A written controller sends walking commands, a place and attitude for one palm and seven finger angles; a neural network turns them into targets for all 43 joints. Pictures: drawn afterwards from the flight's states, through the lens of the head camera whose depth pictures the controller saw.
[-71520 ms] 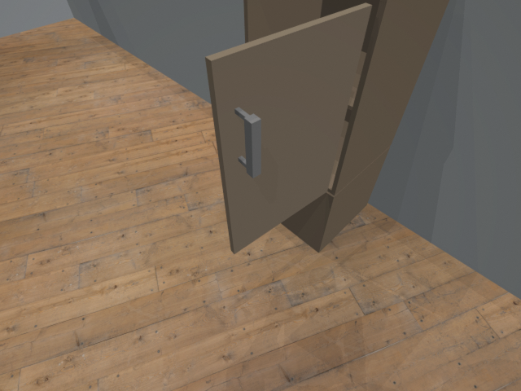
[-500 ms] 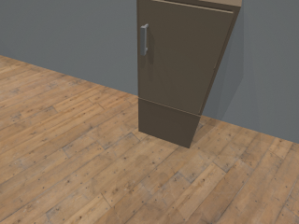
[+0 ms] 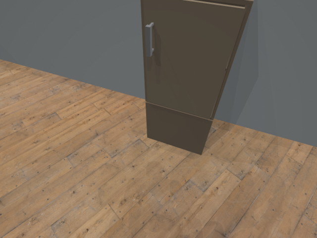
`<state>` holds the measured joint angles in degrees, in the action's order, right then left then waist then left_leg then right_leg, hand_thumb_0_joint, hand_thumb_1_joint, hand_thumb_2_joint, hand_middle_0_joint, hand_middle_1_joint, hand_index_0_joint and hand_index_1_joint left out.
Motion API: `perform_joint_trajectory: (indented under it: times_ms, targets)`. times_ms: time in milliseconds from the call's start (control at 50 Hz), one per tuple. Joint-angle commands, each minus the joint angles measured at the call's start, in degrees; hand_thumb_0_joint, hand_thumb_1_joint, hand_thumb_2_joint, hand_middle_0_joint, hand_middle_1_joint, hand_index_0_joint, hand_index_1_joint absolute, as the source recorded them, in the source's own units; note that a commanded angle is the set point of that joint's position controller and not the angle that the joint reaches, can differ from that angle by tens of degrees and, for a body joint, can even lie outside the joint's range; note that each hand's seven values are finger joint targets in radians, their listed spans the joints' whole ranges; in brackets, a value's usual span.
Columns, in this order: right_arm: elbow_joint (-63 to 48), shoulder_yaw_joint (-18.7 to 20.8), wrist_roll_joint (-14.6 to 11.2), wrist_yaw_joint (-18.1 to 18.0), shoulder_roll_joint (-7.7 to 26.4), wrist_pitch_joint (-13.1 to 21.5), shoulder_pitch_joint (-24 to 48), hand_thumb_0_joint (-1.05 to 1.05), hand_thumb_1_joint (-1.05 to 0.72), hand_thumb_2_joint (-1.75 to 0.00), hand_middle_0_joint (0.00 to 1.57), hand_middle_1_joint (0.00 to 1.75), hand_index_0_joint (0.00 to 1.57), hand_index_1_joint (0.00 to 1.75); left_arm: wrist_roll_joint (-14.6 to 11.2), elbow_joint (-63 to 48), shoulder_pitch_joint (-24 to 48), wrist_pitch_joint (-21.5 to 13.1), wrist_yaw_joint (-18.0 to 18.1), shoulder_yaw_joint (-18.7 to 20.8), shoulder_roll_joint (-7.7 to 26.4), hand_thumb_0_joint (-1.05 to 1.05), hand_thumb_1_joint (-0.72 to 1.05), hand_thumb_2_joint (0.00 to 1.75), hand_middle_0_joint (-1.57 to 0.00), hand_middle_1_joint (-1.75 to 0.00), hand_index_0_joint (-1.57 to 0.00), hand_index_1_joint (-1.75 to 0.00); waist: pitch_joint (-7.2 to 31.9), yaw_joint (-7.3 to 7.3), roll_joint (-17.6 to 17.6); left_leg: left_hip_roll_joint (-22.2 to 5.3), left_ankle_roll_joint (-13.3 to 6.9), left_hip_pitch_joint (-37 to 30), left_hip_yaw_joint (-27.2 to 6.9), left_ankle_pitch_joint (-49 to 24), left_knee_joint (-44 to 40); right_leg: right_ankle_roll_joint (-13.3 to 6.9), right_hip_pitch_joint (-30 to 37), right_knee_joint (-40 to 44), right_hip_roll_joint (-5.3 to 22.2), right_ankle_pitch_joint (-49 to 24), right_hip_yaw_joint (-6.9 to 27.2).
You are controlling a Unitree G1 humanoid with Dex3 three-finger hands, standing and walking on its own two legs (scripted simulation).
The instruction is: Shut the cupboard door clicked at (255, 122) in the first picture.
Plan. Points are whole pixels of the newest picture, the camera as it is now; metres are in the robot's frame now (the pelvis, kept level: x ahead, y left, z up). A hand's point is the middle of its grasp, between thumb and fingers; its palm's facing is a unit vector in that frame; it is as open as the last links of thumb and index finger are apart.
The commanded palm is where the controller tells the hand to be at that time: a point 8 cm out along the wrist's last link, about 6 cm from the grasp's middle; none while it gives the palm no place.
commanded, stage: stand and wait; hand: left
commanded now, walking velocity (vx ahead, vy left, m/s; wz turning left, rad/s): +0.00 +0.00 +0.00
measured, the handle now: (150, 39) +0.91 +0.08 +0.07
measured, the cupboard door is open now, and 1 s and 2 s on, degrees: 0 0 0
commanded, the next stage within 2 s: none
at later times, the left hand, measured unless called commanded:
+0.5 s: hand out of the picture +0.04 +0.19 -0.17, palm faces +0.00 -0.97 -0.25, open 7.4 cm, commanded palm none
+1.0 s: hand out of the picture +0.05 +0.18 -0.17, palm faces +0.00 -0.97 -0.24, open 7.4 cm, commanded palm none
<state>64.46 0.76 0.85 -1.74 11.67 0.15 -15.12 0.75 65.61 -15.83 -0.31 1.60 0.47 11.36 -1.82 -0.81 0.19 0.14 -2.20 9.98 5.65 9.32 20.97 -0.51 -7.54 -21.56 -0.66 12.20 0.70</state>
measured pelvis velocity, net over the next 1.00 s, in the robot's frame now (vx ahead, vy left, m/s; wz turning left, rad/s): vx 0.03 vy -0.02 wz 0.00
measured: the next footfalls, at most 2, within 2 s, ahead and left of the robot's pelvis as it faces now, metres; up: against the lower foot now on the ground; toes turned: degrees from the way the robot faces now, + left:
none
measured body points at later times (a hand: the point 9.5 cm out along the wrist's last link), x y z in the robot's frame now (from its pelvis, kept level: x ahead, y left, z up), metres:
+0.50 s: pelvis +0.02 -0.01 +0.00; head +0.03 -0.01 +0.45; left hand +0.04 +0.24 -0.15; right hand +0.05 -0.27 -0.15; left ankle +0.03 +0.09 -0.75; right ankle +0.00 -0.12 -0.75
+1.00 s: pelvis +0.03 -0.02 +0.00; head +0.04 -0.02 +0.45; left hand +0.05 +0.23 -0.15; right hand +0.06 -0.27 -0.15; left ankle +0.03 +0.09 -0.75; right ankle +0.00 -0.12 -0.75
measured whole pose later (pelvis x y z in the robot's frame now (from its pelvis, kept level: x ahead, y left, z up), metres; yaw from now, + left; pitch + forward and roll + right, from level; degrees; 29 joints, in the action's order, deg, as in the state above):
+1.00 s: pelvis +0.03 -0.02 +0.00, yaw +0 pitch -1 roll +0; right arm 65.2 -0.2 0.9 -1.8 12.8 0.1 -11.4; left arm 0.4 65.9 -13.1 -0.8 1.4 0.1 12.3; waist -2.0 -0.7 0.0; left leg -1.2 -0.2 6.9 4.8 10.8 18.8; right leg -2.2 -3.6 -17.8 -2.2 13.0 0.1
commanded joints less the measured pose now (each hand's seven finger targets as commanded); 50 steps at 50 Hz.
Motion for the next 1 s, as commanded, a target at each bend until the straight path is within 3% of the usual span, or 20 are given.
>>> perform_joint_trajectory:
  times_ms: [0,180,320,500,980]
  targets:
    - [-1.94,1.35,-0.14,-0.20,7.99,0.62,-0.96,0.00,-0.90,-0.90,0.20,0.30,0.20,0.30,0.17,-1.78,-1.83,-0.97,0.16,1.14,7.85,0.00,0.90,0.90,-0.20,-0.30,-0.20,-0.30,-2.54,0.16,-0.09,-6.96,-0.10,-2.36,-8.10,1.87,-5.08,-2.29,-5.29,5.20,5.66,-1.93,5.41]
    - [-2.03,1.18,-0.13,-0.14,9.19,0.85,1.31,0.00,-0.90,-0.90,0.20,0.30,0.20,0.30,0.09,-2.08,0.34,-1.29,0.05,1.32,9.46,0.00,0.90,0.90,-0.20,-0.30,-0.20,-0.30,-0.09,0.22,-0.32,-7.21,0.10,-4.09,-7.95,-3.60,-4.17,-2.26,-2.87,5.69,6.20,-5.92,5.40]
    - [-1.81,0.93,-0.08,-0.04,9.43,0.58,2.19,0.00,-0.90,-0.90,0.20,0.30,0.20,0.30,0.04,-2.00,1.22,-1.20,-0.02,1.11,9.79,0.00,0.90,0.90,-0.20,-0.30,-0.20,-0.30,-1.96,0.18,0.57,-7.03,0.45,-3.60,-7.93,-2.40,-4.78,-2.19,-3.11,6.71,6.31,-4.99,5.54]
    - [-1.86,0.92,-0.10,-0.15,9.86,0.72,2.79,0.00,-0.90,-0.90,0.20,0.30,0.20,0.30,-0.04,-2.00,1.67,-1.45,0.03,1.20,10.09,0.00,0.90,0.90,-0.20,-0.30,-0.20,-0.30,0.89,0.18,-0.50,-7.39,0.54,-5.61,-7.62,-6.22,-4.01,-2.20,-1.16,6.40,6.55,-9.68,5.33]
    - [-1.16,0.53,-0.08,-0.46,8.65,0.51,2.16,0.00,-0.90,-0.90,0.20,0.30,0.20,0.30,-0.15,-1.43,0.18,-1.39,0.30,1.05,9.11,0.00,0.90,0.90,-0.20,-0.30,-0.20,-0.30,-0.07,0.28,0.13,-7.37,0.87,-6.33,-6.81,-7.87,-3.64,-2.30,-0.32,6.39,6.66,-13.59,5.22]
